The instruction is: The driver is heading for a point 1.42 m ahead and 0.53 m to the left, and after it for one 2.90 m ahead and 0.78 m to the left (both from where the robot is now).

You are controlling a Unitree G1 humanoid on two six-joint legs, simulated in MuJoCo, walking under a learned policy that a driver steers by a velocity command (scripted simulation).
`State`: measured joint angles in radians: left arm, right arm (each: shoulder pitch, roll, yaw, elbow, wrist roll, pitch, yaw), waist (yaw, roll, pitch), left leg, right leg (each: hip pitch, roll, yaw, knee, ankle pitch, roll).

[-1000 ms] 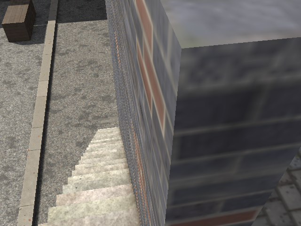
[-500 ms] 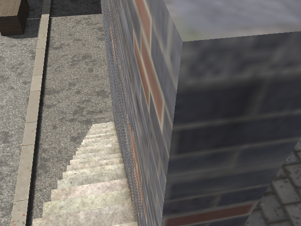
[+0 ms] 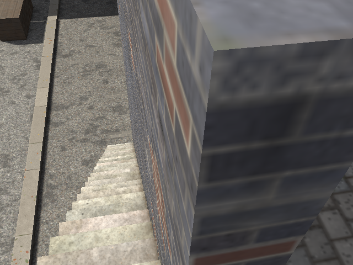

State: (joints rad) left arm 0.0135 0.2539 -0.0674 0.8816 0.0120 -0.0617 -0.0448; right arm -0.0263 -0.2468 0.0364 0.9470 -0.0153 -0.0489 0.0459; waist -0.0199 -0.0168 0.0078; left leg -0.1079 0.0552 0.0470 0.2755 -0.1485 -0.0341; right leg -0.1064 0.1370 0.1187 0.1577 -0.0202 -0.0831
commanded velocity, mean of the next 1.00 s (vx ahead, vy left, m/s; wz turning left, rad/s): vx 0.46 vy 0.00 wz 0.00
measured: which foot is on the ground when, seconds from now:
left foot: down 0.00-1.00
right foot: down 0.00-1.00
